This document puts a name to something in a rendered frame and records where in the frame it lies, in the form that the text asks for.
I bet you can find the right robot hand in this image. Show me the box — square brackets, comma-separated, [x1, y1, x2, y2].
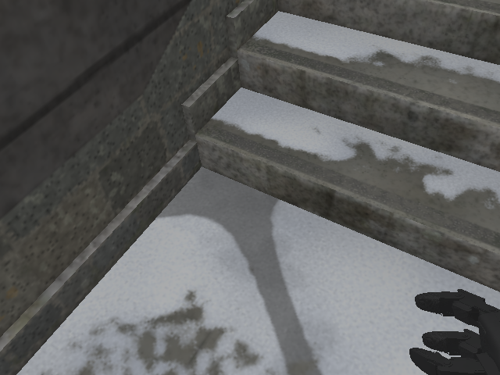
[409, 289, 500, 375]

